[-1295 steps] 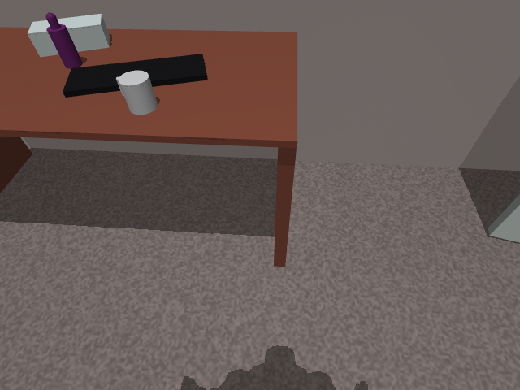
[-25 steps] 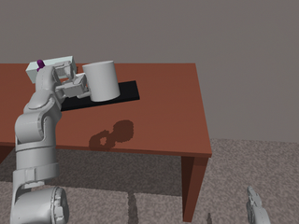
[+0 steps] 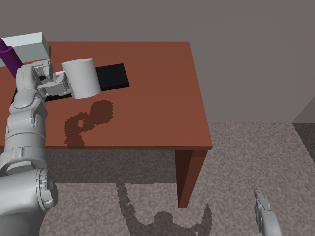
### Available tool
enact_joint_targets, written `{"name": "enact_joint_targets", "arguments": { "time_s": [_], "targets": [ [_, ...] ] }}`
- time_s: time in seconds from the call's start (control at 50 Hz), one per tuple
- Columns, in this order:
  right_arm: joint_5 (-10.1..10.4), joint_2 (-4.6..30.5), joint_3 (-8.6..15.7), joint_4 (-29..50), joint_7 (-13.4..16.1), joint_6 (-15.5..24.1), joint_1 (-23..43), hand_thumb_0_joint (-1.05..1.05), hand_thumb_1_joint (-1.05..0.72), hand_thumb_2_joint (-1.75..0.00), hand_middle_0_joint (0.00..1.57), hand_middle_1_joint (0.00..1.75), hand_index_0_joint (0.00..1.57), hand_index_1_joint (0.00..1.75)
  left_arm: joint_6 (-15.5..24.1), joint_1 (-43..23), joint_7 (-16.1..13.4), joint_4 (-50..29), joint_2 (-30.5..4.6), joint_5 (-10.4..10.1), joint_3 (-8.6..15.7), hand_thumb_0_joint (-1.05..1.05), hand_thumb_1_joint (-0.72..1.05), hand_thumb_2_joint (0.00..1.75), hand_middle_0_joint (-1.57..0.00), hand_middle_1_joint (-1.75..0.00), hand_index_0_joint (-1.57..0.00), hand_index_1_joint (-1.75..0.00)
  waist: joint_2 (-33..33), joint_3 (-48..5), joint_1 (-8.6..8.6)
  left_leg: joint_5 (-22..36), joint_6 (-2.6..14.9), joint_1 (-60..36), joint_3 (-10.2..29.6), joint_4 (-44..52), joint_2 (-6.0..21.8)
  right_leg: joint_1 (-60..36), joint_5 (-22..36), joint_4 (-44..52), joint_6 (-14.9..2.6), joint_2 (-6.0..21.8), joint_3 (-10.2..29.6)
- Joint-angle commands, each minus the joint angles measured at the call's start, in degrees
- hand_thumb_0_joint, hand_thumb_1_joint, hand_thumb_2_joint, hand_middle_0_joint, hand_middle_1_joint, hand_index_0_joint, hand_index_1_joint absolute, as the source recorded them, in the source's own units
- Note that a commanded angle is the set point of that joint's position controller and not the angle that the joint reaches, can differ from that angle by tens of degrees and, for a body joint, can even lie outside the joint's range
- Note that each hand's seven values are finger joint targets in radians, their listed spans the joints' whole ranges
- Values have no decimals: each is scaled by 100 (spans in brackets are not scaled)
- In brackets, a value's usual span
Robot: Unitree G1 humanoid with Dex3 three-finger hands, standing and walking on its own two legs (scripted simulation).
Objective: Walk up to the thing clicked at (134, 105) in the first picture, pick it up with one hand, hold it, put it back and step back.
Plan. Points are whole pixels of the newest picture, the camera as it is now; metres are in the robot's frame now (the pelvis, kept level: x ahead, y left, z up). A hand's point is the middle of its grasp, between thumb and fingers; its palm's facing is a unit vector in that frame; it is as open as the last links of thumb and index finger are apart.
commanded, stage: crouch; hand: left
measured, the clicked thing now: (76, 79) +0.49 +0.23 +0.16
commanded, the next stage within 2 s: lower in 1.00 s
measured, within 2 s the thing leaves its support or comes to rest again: neither
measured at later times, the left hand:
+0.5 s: hand (62, 81) +0.49 +0.27 +0.15, palm faces +0.29 -0.96 -0.01, open 3.7 cm
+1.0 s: hand (63, 84) +0.51 +0.28 +0.12, palm faces +0.30 -0.95 +0.01, open 3.8 cm
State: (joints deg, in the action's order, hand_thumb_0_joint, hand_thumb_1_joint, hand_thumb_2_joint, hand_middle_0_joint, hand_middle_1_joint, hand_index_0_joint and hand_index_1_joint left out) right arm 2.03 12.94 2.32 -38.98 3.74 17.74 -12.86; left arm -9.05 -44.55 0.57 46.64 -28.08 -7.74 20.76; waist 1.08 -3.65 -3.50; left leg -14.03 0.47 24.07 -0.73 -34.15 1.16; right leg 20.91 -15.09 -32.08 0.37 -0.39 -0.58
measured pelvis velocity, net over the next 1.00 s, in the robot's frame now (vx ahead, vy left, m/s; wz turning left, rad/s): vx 0.03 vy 0.01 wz -0.02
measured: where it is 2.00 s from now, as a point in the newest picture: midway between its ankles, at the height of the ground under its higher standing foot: outside the picture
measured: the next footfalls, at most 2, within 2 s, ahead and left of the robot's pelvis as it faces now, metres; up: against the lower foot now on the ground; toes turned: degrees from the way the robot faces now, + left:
none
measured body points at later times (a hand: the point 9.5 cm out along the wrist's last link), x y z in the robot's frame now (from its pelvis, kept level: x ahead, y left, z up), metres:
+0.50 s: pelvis +0.03 +0.00 +0.00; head +0.06 +0.02 +0.44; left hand +0.47 +0.32 +0.15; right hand +0.18 -0.25 -0.07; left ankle +0.04 +0.11 -0.73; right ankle +0.01 -0.13 -0.73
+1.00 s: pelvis +0.03 +0.01 -0.01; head +0.08 +0.04 +0.43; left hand +0.49 +0.33 +0.13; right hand +0.18 -0.25 -0.07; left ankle +0.04 +0.11 -0.73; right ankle +0.01 -0.13 -0.73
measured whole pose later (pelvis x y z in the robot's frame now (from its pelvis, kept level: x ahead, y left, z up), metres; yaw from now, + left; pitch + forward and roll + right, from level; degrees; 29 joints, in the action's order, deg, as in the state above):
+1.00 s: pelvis +0.03 +0.01 -0.01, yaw -1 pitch +12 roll -3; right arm 1.3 12.6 0.0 -26.0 1.7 6.4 -14.4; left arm 6.8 -48.4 3.9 61.2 -33.7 -6.5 24.0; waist 0.1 -6.1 -7.0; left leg -19.8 1.1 35.5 -0.5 -43.2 2.2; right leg 30.8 -18.9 -37.7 1.0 -1.4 -0.6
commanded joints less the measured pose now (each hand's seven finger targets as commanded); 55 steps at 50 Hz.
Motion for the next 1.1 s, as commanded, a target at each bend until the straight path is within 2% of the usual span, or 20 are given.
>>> {"name": "enact_joint_targets", "arguments": {
  "time_s": [0.0,0.18,0.3,0.36,0.48,0.52,0.58,0.6,0.62,0.64,0.66,0.68,0.76,0.84,0.86,0.9,0.92,0.94,0.98,1.08],
  "targets": [
    [12,791,227,892,31,249,453,0,59,-3,5,5,5,5,961,-3176,173,-909,-1635,-88,205,0,72,147,-153,-162,-157,-158,356,-1928,-60,697,28,-1239,157,401,-10,78,786,406,-106,-95,-131],
    [1,819,203,1446,-17,-64,389,0,58,-4,5,5,5,5,1579,-3380,247,-782,-2114,-97,503,0,69,146,-150,-161,-156,-157,565,-2486,-67,1403,52,-1262,122,64,-5,2,1333,223,-100,-86,-83],
    [11,672,32,1476,-27,-279,403,0,57,-4,5,5,5,5,1831,-3485,335,-859,-2102,-90,409,0,68,148,-152,-163,-157,-159,804,-2805,-116,1827,57,-1441,151,-127,43,104,1546,135,-116,-89,-70],
    [2,757,81,1573,-20,-366,320,0,57,-4,5,5,5,5,1793,-3070,363,-296,-2050,-85,418,0,69,147,-150,-161,-155,-158,666,-2582,-227,1978,51,-1396,180,-179,76,213,1568,140,-120,-114,-91],
    [28,719,93,1571,-42,-556,103,0,58,-4,5,5,5,5,1834,-2856,442,-239,-2005,-136,408,0,68,146,-148,-159,-153,-156,594,-2275,-209,1806,99,-1053,114,-198,32,163,1610,116,-101,-100,-76],
    [29,803,141,1711,-52,-593,21,0,57,-4,5,5,5,5,1895,-3202,459,-734,-2165,-148,453,0,66,146,-150,-160,-154,-157,736,-2810,-218,2238,88,-1379,152,-299,66,127,1870,38,-97,-107,-86],
    [38,915,285,1895,-49,-652,3,0,56,-4,5,5,5,5,1896,-3157,424,-647,-2177,-147,528,0,65,146,-149,-160,-154,-157,644,-2660,-241,2101,78,-1301,158,-265,75,141,1757,15,-114,-123,-99],
    [35,793,179,1855,-57,-666,94,0,56,-4,5,5,5,5,1864,-2850,424,-148,-1981,-103,395,0,67,146,-150,-160,-154,-157,567,-2260,-263,1975,77,-1079,163,-278,68,267,1623,27,-114,-114,-104],
    [36,719,124,1802,-79,-697,49,0,56,-4,5,5,5,5,1952,-3197,418,-697,-2015,-129,393,0,66,146,-149,-160,-154,-157,733,-2502,-184,1945,83,-1157,148,-284,59,272,1618,16,-116,-105,-82],
    [42,849,221,2011,-61,-681,197,0,56,-4,5,5,5,5,1927,-3041,414,-340,-2028,-124,435,0,65,147,-151,-160,-154,-158,563,-2519,-294,2032,90,-1192,163,-335,69,303,1640,-10,-105,-109,-87],
    [31,866,254,1911,-65,-704,72,0,56,-4,5,5,5,5,1976,-3239,406,-711,-2124,-111,458,0,65,147,-151,-161,-155,-159,822,-2644,-191,2197,26,-1321,206,-327,108,352,1623,-77,-144,-130,-113],
    [28,745,119,1967,-88,-699,198,0,56,-4,5,5,5,5,1948,-3017,410,-260,-1982,-125,415,0,64,147,-151,-161,-155,-158,777,-2419,-248,2179,21,-1229,212,-362,116,464,1535,-75,-142,-138,-120],
    [12,773,149,2008,-105,-754,112,0,55,-5,5,5,5,5,2076,-3463,400,-663,-2137,-126,430,0,61,148,-152,-162,-156,-160,851,-2813,-261,2220,55,-1242,198,-511,102,404,1652,-168,-123,-112,-66],
    [-27,879,179,2060,-113,-799,-23,0,55,-5,5,5,5,5,2060,-3275,364,-71,-2261,-59,548,0,59,149,-152,-162,-155,-161,823,-2742,-372,2436,17,-1254,262,-610,165,637,1615,-242,-138,-143,-109],
    [-23,743,76,2044,-135,-819,7,0,55,-5,5,5,5,5,2094,-3374,376,-173,-2131,-49,428,0,58,147,-152,-162,-156,-160,855,-2662,-312,2292,15,-1137,268,-581,153,691,1485,-255,-152,-140,-110],
    [-49,957,275,2052,-117,-836,26,0,55,-5,5,5,5,5,2154,-3647,369,-382,-2362,-26,498,0,58,148,-154,-163,-157,-161,998,-2911,-335,2245,5,-1209,266,-616,158,694,1482,-313,-162,-140,-100],
    [-60,907,208,2106,-116,-832,-8,0,55,-5,5,5,5,5,2136,-3449,359,19,-2441,-13,614,0,60,149,-153,-163,-157,-161,889,-2666,-370,2158,15,-1093,256,-659,156,784,1402,-304,-146,-144,-98],
    [-51,824,127,2209,-140,-834,84,0,55,-5,5,5,5,5,2165,-3596,379,-147,-2303,2,468,0,58,149,-153,-164,-157,-162,996,-2749,-352,1991,6,-1063,258,-627,158,823,1279,-331,-168,-150,-104],
    [-84,979,291,2080,-113,-859,6,0,55,-5,5,5,5,5,2176,-3617,359,92,-2516,63,575,0,57,150,-153,-164,-157,-163,983,-2618,-393,1837,-10,-973,289,-636,179,998,1133,-358,-180,-166,-111],
    [-83,797,83,2423,-132,-855,65,0,55,-4,5,5,5,5,2268,-3801,444,260,-2568,43,610,0,57,150,-155,-166,-157,-164,902,-2714,-438,1412,32,-678,258,-736,153,1010,937,-430,-170,-156,-81]
  ]
}}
